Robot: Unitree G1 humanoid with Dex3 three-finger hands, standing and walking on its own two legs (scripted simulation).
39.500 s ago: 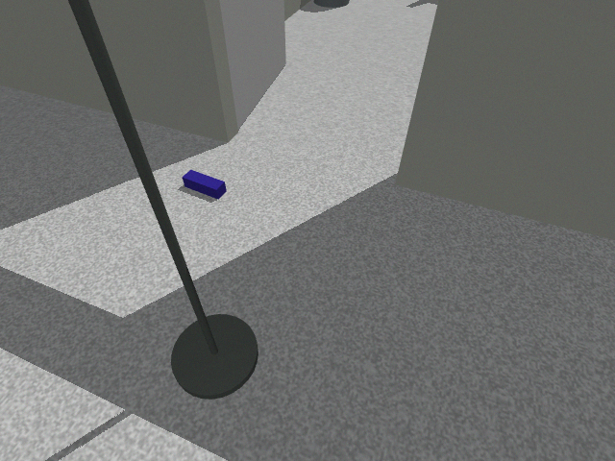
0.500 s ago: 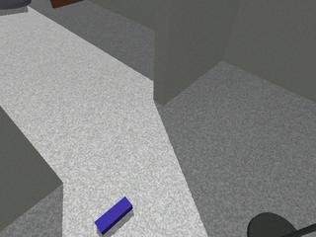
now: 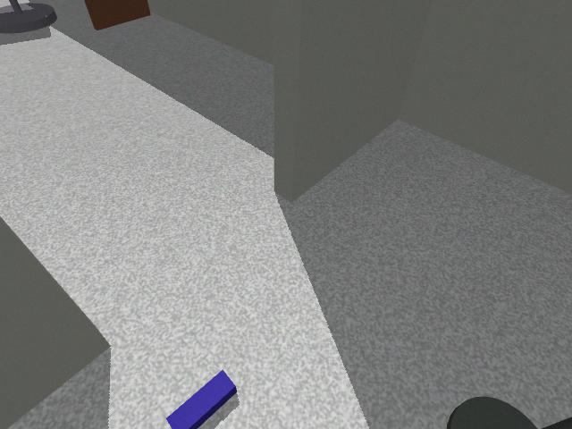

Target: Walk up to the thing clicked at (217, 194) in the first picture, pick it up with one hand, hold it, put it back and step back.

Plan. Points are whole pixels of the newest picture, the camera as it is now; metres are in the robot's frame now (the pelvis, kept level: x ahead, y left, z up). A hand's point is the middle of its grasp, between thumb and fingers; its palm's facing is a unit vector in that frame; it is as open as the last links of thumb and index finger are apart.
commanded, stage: walk up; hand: left
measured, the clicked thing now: (203, 404) +0.37 +0.24 -0.74
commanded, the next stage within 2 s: stand in 0.14 s
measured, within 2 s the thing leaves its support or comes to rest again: neither
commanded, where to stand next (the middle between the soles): -0.01 -0.01 m, yaw +3 degrees
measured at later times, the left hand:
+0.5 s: hand out of the picture +0.09 +0.25 -0.14, palm faces -0.03 -0.94 -0.34, open 7.4 cm
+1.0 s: hand out of the picture +0.06 +0.26 -0.15, palm faces -0.03 -0.94 -0.33, open 7.4 cm
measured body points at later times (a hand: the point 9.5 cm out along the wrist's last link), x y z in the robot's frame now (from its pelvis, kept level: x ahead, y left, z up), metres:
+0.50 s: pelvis -0.01 +0.00 +0.01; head +0.01 +0.00 +0.46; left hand +0.10 +0.30 -0.12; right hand +0.09 -0.29 -0.12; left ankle -0.01 +0.14 -0.74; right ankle -0.01 -0.12 -0.74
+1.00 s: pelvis -0.01 +0.01 +0.01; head +0.00 +0.01 +0.46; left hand +0.06 +0.31 -0.13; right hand +0.05 -0.29 -0.13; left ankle -0.01 +0.14 -0.74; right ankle -0.01 -0.12 -0.74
